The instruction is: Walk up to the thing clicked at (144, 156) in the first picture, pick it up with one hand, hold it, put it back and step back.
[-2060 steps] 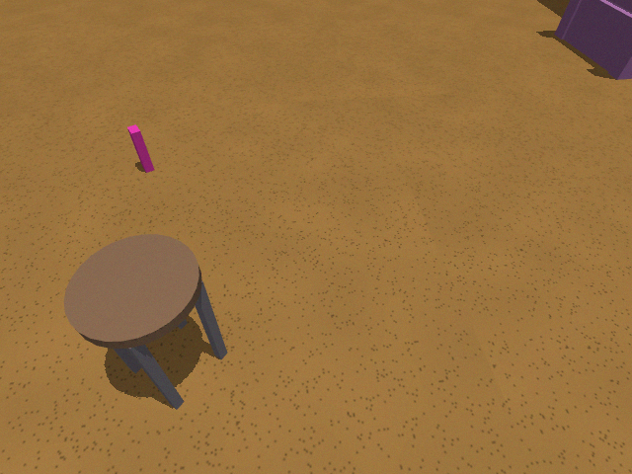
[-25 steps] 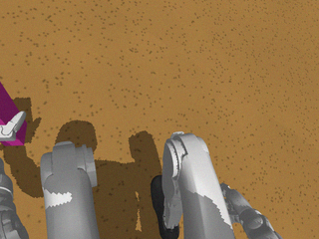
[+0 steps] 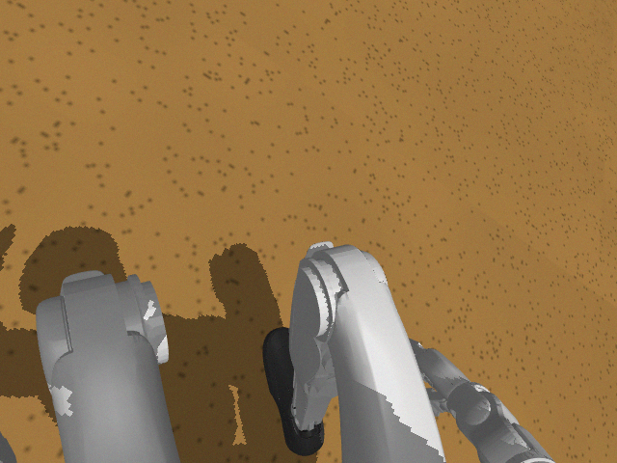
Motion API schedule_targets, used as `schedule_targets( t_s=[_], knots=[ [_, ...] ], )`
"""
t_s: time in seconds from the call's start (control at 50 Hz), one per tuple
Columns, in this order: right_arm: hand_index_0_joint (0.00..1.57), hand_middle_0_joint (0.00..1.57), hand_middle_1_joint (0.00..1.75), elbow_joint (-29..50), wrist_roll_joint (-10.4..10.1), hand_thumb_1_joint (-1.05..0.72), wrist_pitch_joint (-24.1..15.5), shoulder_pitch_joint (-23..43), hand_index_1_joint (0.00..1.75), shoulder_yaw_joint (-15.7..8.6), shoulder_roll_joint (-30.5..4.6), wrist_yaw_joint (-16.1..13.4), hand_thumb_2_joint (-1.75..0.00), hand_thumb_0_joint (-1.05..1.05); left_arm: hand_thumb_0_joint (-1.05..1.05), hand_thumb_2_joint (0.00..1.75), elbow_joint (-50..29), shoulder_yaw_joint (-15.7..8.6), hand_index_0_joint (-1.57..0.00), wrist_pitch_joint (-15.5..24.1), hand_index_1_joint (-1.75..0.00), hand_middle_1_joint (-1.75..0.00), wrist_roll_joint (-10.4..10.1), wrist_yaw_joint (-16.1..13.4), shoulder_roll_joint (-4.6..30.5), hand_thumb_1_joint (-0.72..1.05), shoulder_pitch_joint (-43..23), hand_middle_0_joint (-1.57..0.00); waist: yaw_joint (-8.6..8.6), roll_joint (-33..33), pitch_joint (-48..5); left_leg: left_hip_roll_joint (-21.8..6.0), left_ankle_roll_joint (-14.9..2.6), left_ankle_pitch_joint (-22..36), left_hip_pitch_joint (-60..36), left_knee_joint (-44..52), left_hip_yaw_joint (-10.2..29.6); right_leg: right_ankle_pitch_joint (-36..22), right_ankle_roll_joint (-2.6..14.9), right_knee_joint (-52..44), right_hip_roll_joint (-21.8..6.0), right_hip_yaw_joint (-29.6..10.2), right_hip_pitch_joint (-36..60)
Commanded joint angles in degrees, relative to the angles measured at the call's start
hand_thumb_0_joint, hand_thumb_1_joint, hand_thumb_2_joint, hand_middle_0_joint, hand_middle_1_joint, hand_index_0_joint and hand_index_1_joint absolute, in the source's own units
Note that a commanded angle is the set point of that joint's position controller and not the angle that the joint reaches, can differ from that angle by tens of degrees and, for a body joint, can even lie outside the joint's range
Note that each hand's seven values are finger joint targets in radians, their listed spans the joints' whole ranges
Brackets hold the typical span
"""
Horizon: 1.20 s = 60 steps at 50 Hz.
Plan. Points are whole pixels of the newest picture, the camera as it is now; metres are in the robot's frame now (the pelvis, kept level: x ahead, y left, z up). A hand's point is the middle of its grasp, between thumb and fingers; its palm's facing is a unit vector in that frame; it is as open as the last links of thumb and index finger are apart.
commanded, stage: lower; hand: left
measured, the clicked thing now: out of the picture +0.39 +0.32 -0.14
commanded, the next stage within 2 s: loosen in 0.82 s
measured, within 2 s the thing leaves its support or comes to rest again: rests again in 1.98 s
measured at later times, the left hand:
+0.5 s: hand out of the picture +0.40 +0.32 -0.15, palm faces +0.48 -0.88 -0.04, open 9.8 cm
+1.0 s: hand out of the picture +0.40 +0.32 -0.16, palm faces +0.48 -0.88 -0.03, open 9.8 cm
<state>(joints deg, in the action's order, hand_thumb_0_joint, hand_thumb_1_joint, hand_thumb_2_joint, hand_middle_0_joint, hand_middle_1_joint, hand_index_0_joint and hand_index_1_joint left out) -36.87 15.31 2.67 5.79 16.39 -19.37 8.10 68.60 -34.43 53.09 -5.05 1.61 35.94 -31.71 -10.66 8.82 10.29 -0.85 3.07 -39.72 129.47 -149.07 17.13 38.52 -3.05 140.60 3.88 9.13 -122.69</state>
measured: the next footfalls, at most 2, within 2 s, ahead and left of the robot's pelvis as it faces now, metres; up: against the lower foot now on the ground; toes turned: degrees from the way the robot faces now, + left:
none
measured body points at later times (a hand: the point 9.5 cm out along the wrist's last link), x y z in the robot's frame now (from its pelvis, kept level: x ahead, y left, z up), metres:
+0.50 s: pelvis +0.00 +0.01 +0.00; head +0.22 +0.16 +0.35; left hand +0.37 +0.37 -0.15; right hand +0.17 -0.25 -0.06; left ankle +0.08 +0.14 -0.25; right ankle +0.12 -0.12 -0.25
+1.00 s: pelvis -0.01 +0.01 -0.01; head +0.21 +0.17 +0.35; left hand +0.37 +0.37 -0.15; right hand +0.17 -0.24 -0.06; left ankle +0.08 +0.14 -0.25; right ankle +0.12 -0.12 -0.25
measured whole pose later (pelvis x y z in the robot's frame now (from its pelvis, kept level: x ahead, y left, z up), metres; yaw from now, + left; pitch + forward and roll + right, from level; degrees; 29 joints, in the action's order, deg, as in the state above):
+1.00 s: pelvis -0.01 +0.01 -0.01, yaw -3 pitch +14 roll -15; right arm -34.2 18.7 1.0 8.8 23.3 -20.3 9.2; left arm 74.8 -33.9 59.5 -4.7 -2.3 41.8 -32.3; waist -11.6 13.1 14.3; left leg -1.1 2.0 -40.0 128.0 -152.2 20.6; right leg 37.1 -3.8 140.3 5.4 11.7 -119.8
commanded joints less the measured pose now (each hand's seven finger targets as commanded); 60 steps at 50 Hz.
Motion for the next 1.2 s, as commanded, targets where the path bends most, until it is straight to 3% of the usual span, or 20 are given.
schedule_targets(
  t_s=[0.0,0.08,0.18,0.28,0.32,0.34,0.36,0.42,0.54,0.56,0.62,0.66,0.82,0.9,0.92,1.08,1.12,1.14,1.16,1.18],
  knots=[
    [0.20,0.20,0.30,2.2,0.5,-0.90,-0.3,-3.3,0.30,-4.5,-17.6,-0.5,-0.90,0.00,0.00,1.30,-10.6,-2.1,-1.29,6.5,-1.47,-1.48,-1.1,-1.2,14.1,0.15,-12.2,-1.26,-2.09,-22.6,-36.5,-2.2,-2.05,6.5,-22.4,16.0,-6.7,-10.6,3.98,-11.6,1.2,5.7,17.7],
    [0.20,0.20,0.30,2.1,1.3,-0.89,-0.8,-2.6,0.30,-3.7,-17.7,-0.7,-0.90,0.00,0.00,1.30,-10.4,-2.3,-1.28,7.5,-1.46,-1.47,0.0,-1.5,17.0,0.16,-14.2,-1.25,-2.62,-22.6,-35.7,-2.5,-2.34,5.7,-21.0,15.0,-6.9,-10.6,3.79,-11.8,1.5,5.3,18.9],
    [0.20,0.20,0.30,2.5,1.8,-0.89,-1.0,-2.0,0.30,-3.5,-18.6,-0.5,-0.90,0.00,0.00,1.28,-8.6,-1.7,-1.27,7.8,-1.44,-1.45,1.0,-1.5,17.1,0.17,-12.7,-1.24,-2.80,-24.8,-34.5,-2.8,-1.67,5.2,-23.1,16.0,-6.3,-9.8,4.15,-11.1,1.6,6.5,16.7],
    [0.20,0.20,0.30,3.2,1.8,-0.89,-1.1,-1.7,0.30,-3.1,-19.4,-0.1,-0.90,0.00,0.00,1.29,-8.1,-0.1,-1.28,7.5,-1.45,-1.46,0.4,-1.4,14.0,0.15,-10.7,-1.26,-3.24,-26.3,-34.2,-2.8,-0.95,7.4,-25.9,17.0,-5.3,-11.5,4.21,-9.9,1.5,7.8,16.2],
    [0.20,0.20,0.30,2.9,1.7,-0.89,-1.1,-2.0,0.30,-3.1,-19.8,0.0,-0.90,0.00,0.00,1.30,-7.8,-1.2,-1.29,7.4,-1.46,-1.47,0.0,-1.8,15.2,0.15,-10.2,-1.26,-3.18,-26.0,-34.2,-2.8,-1.02,8.3,-25.6,16.8,-4.9,-12.4,4.17,-9.7,1.5,8.0,16.5],
    [0.20,0.20,0.30,3.2,1.7,-0.89,-1.1,-1.5,0.30,-3.1,-19.8,0.0,-0.90,0.00,0.00,1.30,-7.8,-1.1,-1.29,7.5,-1.46,-1.46,-0.1,-2.0,15.4,0.14,-10.3,-1.26,-2.93,-25.3,-33.9,-2.9,-1.12,7.8,-25.2,16.5,-5.0,-12.1,4.17,-9.9,1.5,7.9,16.1],
    [0.20,0.20,0.30,3.4,1.8,-0.89,-1.1,-1.5,0.30,-2.9,-19.7,0.0,-0.90,0.00,0.00,1.31,-8.6,0.0,-1.30,7.7,-1.47,-1.48,-0.3,-2.0,14.1,0.14,-11.3,-1.27,-3.92,-25.6,-33.7,-2.9,-1.04,8.2,-25.7,16.7,-4.7,-12.5,4.08,-9.9,1.5,8.1,16.2],
    [0.20,0.20,0.30,3.1,1.9,-0.88,-1.3,-1.6,0.30,-2.2,-19.4,0.1,-0.90,0.00,0.00,1.31,-8.2,-0.9,-1.30,8.5,-1.46,-1.47,-0.6,-2.8,15.5,0.17,-12.1,-1.27,-3.88,-24.1,-34.0,-2.8,-1.44,7.9,-24.3,15.5,-4.8,-12.8,3.90,-10.4,1.8,8.0,17.7],
    [0.20,0.20,0.30,2.9,2.5,-0.88,-1.2,-0.7,0.30,-1.3,-19.2,0.1,-0.90,0.00,0.00,1.31,-6.3,0.2,-1.30,9.6,-1.46,-1.46,0.8,-3.2,16.4,0.20,-13.2,-1.27,-4.50,-25.2,-31.7,-3.2,-1.28,6.4,-24.3,16.0,-4.4,-11.1,3.92,-10.5,1.9,8.3,16.8],
    [0.20,0.20,0.30,3.5,2.6,-0.87,-1.1,-0.3,0.30,-1.3,-19.5,0.0,-0.90,0.00,0.00,1.31,-7.2,-0.9,-1.29,9.8,-1.45,-1.45,0.9,-3.3,18.4,0.22,-13.5,-1.27,-4.09,-25.7,-32.0,-3.2,-1.35,5.8,-24.2,15.9,-4.5,-10.8,4.00,-10.6,2.0,8.2,16.7],
    [0.20,0.20,0.30,3.4,2.9,-0.87,-1.2,0.2,0.30,-1.1,-19.7,0.0,-0.90,0.00,0.00,1.31,-5.6,0.0,-1.28,9.9,-1.43,-1.44,0.9,-3.3,17.5,0.23,-13.1,-1.26,-4.67,-24.7,-30.7,-3.0,-1.67,4.2,-22.5,15.3,-4.8,-10.1,3.87,-10.9,2.1,8.2,16.8],
    [0.20,0.20,0.30,3.8,2.9,-0.88,-1.5,0.3,0.30,-0.7,-19.9,0.2,-0.90,0.00,0.00,1.31,-5.5,-1.6,-1.29,10.3,-1.44,-1.45,0.3,-3.7,18.1,0.23,-12.0,-1.27,-3.94,-25.4,-31.9,-3.1,-1.37,5.4,-24.0,15.6,-4.5,-10.8,3.88,-10.5,2.1,8.6,17.6],
    [0.20,0.20,0.30,3.8,3.2,-0.87,-1.5,0.8,0.30,-0.2,-20.3,0.2,-0.90,0.00,0.00,1.32,-3.8,0.6,-1.29,10.6,-1.44,-1.45,0.4,-3.6,16.4,0.27,-11.5,-1.27,-5.27,-24.5,-30.9,-3.4,-1.33,7.3,-24.7,15.3,-3.7,-12.7,3.73,-10.3,2.4,9.3,17.5],
    [0.20,0.20,0.30,4.1,3.4,-0.86,-1.4,0.7,0.30,0.3,-20.1,0.2,-0.89,0.00,0.00,1.33,-2.8,0.1,-1.29,10.6,-1.44,-1.44,0.2,-4.0,17.2,0.30,-11.0,-1.27,-4.89,-23.3,-30.3,-3.3,-1.62,7.0,-22.9,14.7,-3.7,-12.6,3.64,-10.7,2.6,9.2,18.5],
    [0.20,0.20,0.30,4.3,3.4,-0.87,-1.4,1.1,0.30,0.4,-19.9,0.2,-0.89,0.00,0.00,1.25,-2.2,0.9,-1.33,10.7,-1.39,-1.40,0.2,-4.1,16.1,0.27,-11.1,-1.31,-5.20,-22.5,-29.4,-3.2,-1.77,5.7,-22.1,14.8,-3.7,-11.6,3.59,-11.1,2.6,9.3,18.0],
    [0.20,0.20,0.30,4.3,3.5,-0.88,-1.7,1.1,0.30,0.5,-20.2,0.6,-0.89,0.00,0.00,0.70,-3.2,0.5,-1.03,12.0,-0.94,-0.96,-0.2,-4.5,16.9,-0.07,-13.0,-1.00,-5.49,-24.3,-29.2,-3.3,-1.49,4.0,-23.3,15.8,-3.1,-10.3,3.70,-10.8,2.8,10.0,17.1],
    [0.20,0.20,0.30,4.5,3.6,-0.88,-1.7,1.4,0.30,0.7,-20.0,0.6,-0.89,0.00,0.00,0.62,-2.7,1.2,-0.87,11.8,-0.79,-0.80,0.1,-4.5,16.8,-0.23,-13.2,-0.84,-5.48,-23.4,-28.4,-3.4,-1.65,3.6,-22.5,15.6,-3.3,-9.8,3.64,-11.1,2.8,9.9,16.9],
    [0.20,0.20,0.30,3.1,3.6,-0.88,-1.5,0.7,0.30,0.7,-19.5,0.6,-0.89,0.00,0.00,0.56,-1.6,2.8,-0.79,11.6,-0.73,-0.74,-0.1,-4.3,14.3,-0.27,-12.5,-0.76,-5.80,-23.0,-27.7,-3.4,-1.65,2.7,-22.3,15.7,-3.2,-9.1,3.52,-11.4,2.8,9.8,16.5],
    [0.20,0.20,0.30,4.6,3.6,-0.88,-1.7,1.4,0.30,0.6,-20.2,0.5,-0.89,0.00,0.00,0.48,-3.9,1.3,-0.71,12.0,-0.65,-0.66,0.1,-4.6,17.2,-0.31,-14.4,-0.70,-5.80,-24.1,-28.4,-3.4,-1.58,3.1,-22.8,15.9,-3.0,-9.5,3.74,-11.2,2.9,9.9,16.4],
    [0.20,0.20,0.30,3.8,3.6,-0.88,-1.7,1.3,0.30,0.6,-20.2,0.5,-0.89,0.00,0.00,0.44,-2.9,1.6,-0.65,11.9,-0.59,-0.60,0.2,-4.5,16.8,-0.32,-13.6,-0.64,-5.41,-24.2,-28.0,-3.5,-1.46,3.3,-23.3,16.1,-2.9,-9.7,3.67,-10.8,2.7,10.0,16.0]
  ],
)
